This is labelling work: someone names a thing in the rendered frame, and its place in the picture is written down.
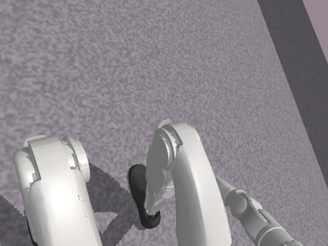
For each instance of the left robot foot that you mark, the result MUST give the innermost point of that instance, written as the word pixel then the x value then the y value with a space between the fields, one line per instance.
pixel 33 242

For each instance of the right robot hand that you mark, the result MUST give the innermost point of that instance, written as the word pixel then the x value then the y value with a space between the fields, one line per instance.
pixel 224 187

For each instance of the right robot arm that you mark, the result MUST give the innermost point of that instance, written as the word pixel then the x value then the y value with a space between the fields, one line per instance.
pixel 260 226

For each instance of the right robot foot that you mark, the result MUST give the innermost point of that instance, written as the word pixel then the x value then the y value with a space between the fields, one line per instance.
pixel 138 185

